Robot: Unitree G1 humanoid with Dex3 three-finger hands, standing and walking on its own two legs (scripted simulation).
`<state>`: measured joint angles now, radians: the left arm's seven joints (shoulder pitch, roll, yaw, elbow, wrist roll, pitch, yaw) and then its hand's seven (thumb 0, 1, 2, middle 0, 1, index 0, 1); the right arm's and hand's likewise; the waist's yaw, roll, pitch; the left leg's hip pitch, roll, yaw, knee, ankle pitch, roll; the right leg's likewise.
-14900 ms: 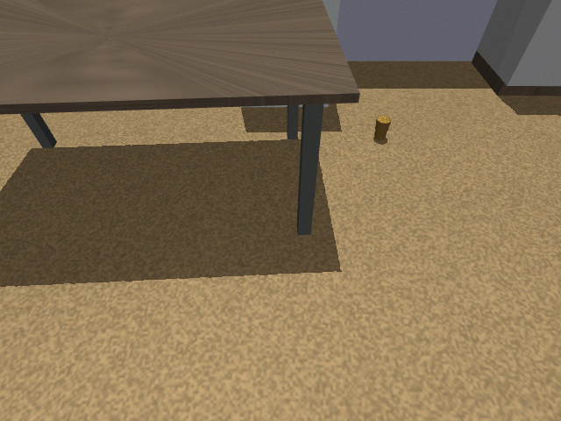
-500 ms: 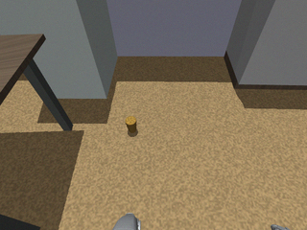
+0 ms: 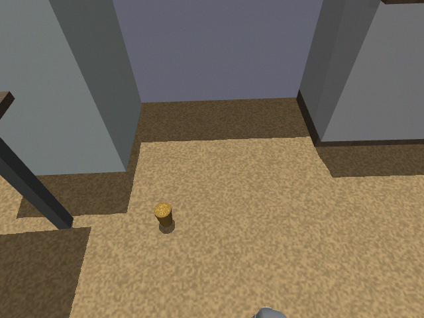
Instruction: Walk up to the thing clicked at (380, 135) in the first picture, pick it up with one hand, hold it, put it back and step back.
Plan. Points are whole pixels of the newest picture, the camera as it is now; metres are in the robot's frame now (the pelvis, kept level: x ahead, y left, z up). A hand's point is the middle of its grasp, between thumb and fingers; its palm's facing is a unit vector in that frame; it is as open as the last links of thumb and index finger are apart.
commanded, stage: walk up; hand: left
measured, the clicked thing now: (164, 216) +0.70 +0.28 -0.70
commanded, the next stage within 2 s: none
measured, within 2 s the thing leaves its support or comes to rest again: neither
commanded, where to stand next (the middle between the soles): +0.40 +0.00 m, yaw +2 degrees
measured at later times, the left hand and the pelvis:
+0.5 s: hand (104, 313) +0.17 +0.24 -0.13, palm faces +0.09 -0.92 -0.39, open 7.4 cm; pelvis +0.17 -0.03 +0.01, yaw +5 degrees
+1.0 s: hand (104, 243) +0.32 +0.29 -0.14, palm faces +0.04 -0.91 -0.40, open 7.4 cm; pelvis +0.30 +0.01 +0.00, yaw +4 degrees
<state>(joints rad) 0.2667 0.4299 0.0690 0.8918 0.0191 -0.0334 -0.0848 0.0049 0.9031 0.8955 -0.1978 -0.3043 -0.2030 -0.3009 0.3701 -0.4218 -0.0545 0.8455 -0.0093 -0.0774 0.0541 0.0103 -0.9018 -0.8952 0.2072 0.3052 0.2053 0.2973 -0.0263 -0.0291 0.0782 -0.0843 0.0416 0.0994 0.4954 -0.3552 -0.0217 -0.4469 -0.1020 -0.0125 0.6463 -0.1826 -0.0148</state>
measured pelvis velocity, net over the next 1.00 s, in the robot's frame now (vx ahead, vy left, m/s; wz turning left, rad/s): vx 0.30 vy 0.01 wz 0.07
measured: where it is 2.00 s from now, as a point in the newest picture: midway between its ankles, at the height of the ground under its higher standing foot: (217, 294)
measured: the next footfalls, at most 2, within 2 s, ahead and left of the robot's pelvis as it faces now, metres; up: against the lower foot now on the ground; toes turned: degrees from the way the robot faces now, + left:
right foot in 0.04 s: +0.16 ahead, -0.14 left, +0.00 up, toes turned -4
left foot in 0.58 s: +0.34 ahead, +0.11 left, +0.00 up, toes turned +8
